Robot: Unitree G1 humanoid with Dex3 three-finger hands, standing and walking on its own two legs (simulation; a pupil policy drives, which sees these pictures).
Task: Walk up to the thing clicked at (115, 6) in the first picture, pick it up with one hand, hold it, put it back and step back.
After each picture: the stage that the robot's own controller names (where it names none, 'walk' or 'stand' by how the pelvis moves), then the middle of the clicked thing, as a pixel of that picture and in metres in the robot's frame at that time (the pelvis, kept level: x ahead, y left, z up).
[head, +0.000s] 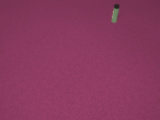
stand; (115, 13) +1.93 -0.44 -0.65
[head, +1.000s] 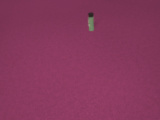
walk; (91, 22) +1.84 +0.03 -0.63
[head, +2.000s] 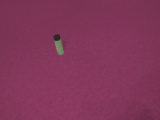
walk; (58, 45) +1.26 +0.34 -0.65
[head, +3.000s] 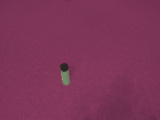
walk; (65, 74) +0.85 +0.21 -0.64
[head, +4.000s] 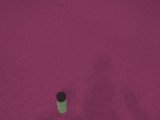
walk; (61, 103) +0.55 +0.14 -0.64
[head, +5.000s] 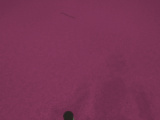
stand; out of the picture +0.45 +0.13 -0.65
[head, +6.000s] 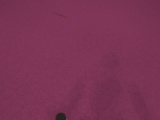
stand; out of the picture +0.43 +0.16 -0.65
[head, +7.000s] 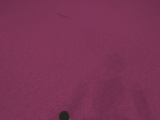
stand; out of the picture +0.45 +0.16 -0.66
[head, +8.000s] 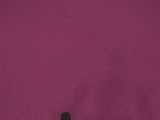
stand; out of the picture +0.43 +0.15 -0.66
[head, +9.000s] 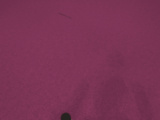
stand; out of the picture +0.43 +0.15 -0.66
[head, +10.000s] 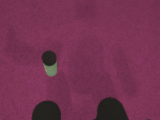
go down; (50, 65) +0.50 +0.13 -0.40
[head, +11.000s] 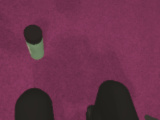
approach; (35, 44) +0.53 +0.16 -0.28
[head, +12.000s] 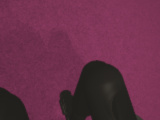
close in; out of the picture +0.52 +0.22 -0.18
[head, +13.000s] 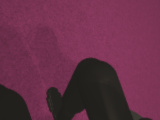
close; out of the picture +0.51 +0.23 -0.18
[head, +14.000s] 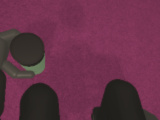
lift; (32, 58) +0.38 +0.18 -0.04
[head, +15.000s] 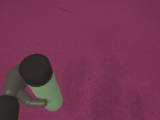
hold; (46, 87) +0.30 +0.13 +0.09
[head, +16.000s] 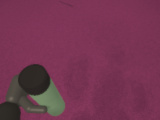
hold; (46, 94) +0.29 +0.13 +0.05
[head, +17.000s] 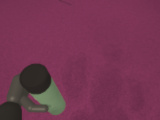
hold; (47, 93) +0.29 +0.13 +0.04
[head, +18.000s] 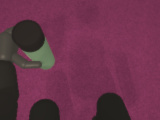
crouch; (38, 50) +0.44 +0.12 -0.03
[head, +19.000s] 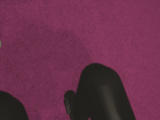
lower; out of the picture +0.49 +0.18 -0.13
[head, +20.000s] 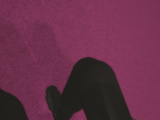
lower; out of the picture +0.47 +0.22 -0.19
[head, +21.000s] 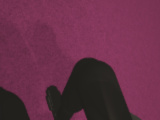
lower; out of the picture +0.47 +0.22 -0.19
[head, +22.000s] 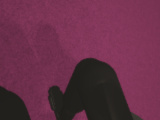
lower; out of the picture +0.47 +0.22 -0.18
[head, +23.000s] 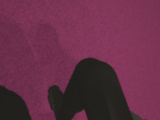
rest; out of the picture +0.47 +0.22 -0.19
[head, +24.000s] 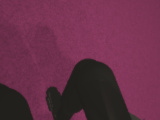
open; out of the picture +0.46 +0.19 -0.19
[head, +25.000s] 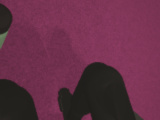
stand; out of the picture +0.47 +0.18 -0.20
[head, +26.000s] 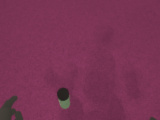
stand; (64, 99) +0.42 +0.10 -0.52
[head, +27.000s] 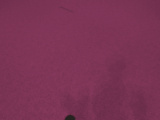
stand; out of the picture +0.40 +0.10 -0.60
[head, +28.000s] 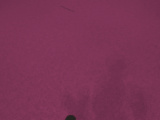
stand; out of the picture +0.39 +0.10 -0.60
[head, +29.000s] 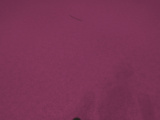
stand; out of the picture +0.42 +0.08 -0.65
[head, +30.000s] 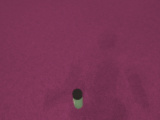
walk; (77, 99) +0.48 +0.06 -0.63
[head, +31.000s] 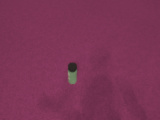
walk; (72, 74) +0.70 +0.07 -0.63
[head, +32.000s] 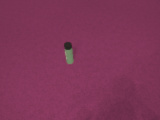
walk; (69, 53) +1.00 +0.18 -0.63
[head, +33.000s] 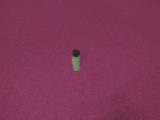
stand; (76, 60) +1.03 +0.09 -0.65
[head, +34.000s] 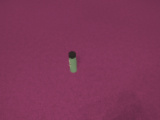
stand; (72, 62) +1.03 +0.13 -0.66
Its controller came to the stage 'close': yes
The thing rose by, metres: 0.70
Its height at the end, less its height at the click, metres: +0.00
